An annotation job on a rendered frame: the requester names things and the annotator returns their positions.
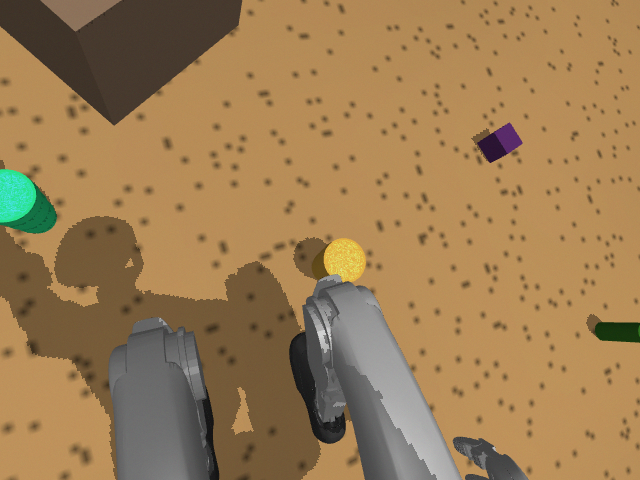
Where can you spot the left robot foot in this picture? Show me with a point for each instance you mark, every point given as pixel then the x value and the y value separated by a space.
pixel 213 466

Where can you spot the right robot hand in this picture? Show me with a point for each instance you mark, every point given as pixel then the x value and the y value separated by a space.
pixel 484 455

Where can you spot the right robot foot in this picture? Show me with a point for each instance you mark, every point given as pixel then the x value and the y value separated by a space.
pixel 325 432

